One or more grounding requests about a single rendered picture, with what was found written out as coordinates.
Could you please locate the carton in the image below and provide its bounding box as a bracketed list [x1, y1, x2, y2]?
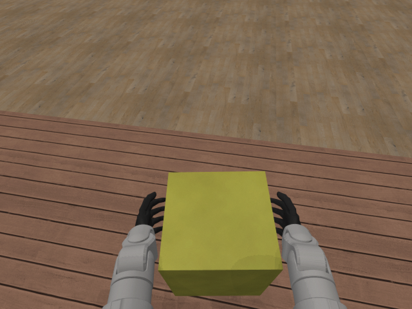
[158, 171, 283, 296]

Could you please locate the robot left hand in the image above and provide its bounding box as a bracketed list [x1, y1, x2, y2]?
[135, 192, 166, 234]

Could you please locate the robot left forearm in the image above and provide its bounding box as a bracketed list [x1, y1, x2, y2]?
[102, 225, 158, 309]

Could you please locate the robot right forearm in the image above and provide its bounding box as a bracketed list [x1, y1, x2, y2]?
[281, 224, 347, 309]

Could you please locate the robot right hand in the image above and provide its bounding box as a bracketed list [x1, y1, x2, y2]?
[270, 192, 301, 237]

